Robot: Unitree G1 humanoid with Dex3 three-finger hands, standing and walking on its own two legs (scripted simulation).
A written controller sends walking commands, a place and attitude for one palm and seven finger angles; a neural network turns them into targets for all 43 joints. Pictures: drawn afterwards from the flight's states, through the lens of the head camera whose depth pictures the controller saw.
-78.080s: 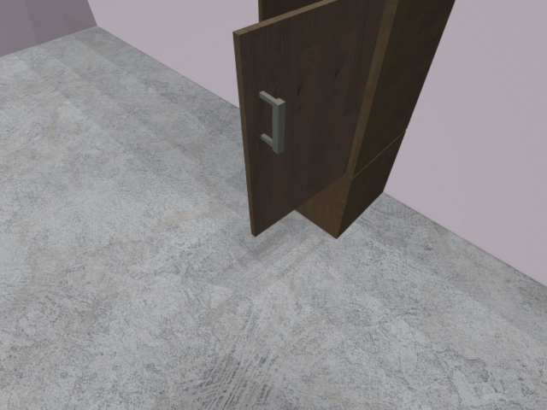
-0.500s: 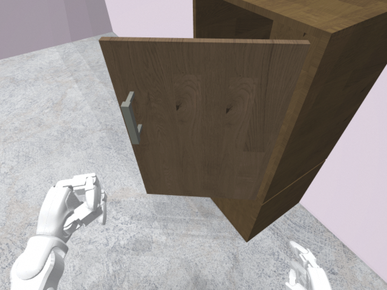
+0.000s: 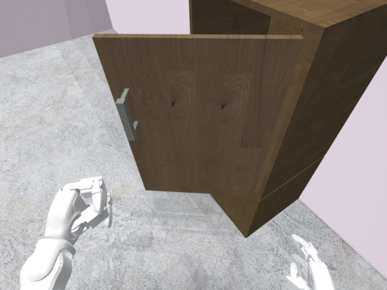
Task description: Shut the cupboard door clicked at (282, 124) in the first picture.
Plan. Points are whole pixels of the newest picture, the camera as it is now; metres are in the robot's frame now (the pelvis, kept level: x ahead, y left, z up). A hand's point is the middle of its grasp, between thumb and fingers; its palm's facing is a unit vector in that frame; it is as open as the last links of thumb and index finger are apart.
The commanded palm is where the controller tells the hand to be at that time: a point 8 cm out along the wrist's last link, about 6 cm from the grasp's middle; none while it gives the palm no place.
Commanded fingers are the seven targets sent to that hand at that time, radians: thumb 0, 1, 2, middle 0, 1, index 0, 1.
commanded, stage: bring the fist close to the handle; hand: left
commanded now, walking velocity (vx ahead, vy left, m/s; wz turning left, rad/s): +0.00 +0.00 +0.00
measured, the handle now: (129, 115) +0.49 +0.20 +0.10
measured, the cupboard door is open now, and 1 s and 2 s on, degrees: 52 52 47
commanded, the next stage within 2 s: push the door shut along its arc in 1.28 s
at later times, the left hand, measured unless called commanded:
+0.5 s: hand (125, 168) +0.32 +0.17 +0.10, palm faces +0.00 -1.00 -0.05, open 3.1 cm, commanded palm +0.30 +0.21 +0.10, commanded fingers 0.00 0.90 0.90 -1.30 -1.50 -1.30 -1.50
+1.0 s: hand (141, 139) +0.40 +0.15 +0.10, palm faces -0.01 -1.00 -0.03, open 3.1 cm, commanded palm +0.36 +0.20 +0.10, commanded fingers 0.00 0.90 0.90 -1.30 -1.50 -1.30 -1.50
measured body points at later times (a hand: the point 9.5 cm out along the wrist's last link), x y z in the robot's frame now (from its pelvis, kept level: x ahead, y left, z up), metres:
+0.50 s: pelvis +0.01 +0.00 +0.00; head +0.03 -0.02 +0.45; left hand +0.32 +0.22 +0.10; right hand +0.16 -0.24 -0.09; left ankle +0.01 +0.11 -0.71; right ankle +0.02 -0.11 -0.71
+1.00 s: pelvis +0.00 +0.00 +0.00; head +0.04 -0.01 +0.45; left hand +0.40 +0.20 +0.10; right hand +0.11 -0.25 -0.11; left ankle +0.01 +0.11 -0.71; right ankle +0.02 -0.11 -0.71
